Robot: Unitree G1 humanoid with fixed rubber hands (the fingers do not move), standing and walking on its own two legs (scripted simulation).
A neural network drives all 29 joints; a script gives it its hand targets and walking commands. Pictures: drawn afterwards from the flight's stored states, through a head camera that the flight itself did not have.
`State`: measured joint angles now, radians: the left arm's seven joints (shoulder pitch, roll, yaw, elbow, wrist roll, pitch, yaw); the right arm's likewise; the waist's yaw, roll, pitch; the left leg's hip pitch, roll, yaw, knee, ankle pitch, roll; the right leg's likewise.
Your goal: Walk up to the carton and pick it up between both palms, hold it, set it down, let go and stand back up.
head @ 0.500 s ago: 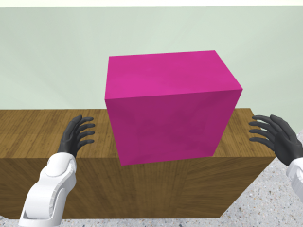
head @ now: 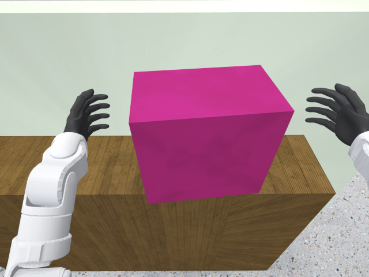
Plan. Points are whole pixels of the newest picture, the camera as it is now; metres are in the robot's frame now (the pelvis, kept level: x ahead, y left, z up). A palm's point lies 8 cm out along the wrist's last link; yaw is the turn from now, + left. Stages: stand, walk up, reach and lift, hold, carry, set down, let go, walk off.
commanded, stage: reach and lift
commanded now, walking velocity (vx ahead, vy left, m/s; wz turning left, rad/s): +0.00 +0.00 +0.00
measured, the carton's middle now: (201, 137) +0.43 -0.02 +0.09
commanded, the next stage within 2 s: none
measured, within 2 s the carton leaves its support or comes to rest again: neither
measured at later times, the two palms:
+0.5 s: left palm (74, 93) +0.39 +0.23 +0.24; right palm (355, 90) +0.39 -0.28 +0.25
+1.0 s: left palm (78, 86) +0.42 +0.23 +0.24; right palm (349, 88) +0.41 -0.29 +0.24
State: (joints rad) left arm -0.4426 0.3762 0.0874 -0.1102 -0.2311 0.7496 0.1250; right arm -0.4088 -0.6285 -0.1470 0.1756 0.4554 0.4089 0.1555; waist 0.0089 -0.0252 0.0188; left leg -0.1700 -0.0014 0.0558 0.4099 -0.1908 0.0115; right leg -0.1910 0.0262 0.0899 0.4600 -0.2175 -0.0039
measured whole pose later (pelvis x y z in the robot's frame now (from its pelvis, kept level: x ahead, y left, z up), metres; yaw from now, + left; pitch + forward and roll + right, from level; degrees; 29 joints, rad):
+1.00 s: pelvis +0.00 +0.00 +0.00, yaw +0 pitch -1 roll +1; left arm -1.05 0.42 0.10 0.78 -0.26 0.61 0.10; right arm -1.03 -0.68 0.08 0.97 0.48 0.43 0.18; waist 0.01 -0.02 -0.01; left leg -0.20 0.00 0.06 0.41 -0.19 0.01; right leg -0.21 0.03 0.09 0.45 -0.21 0.00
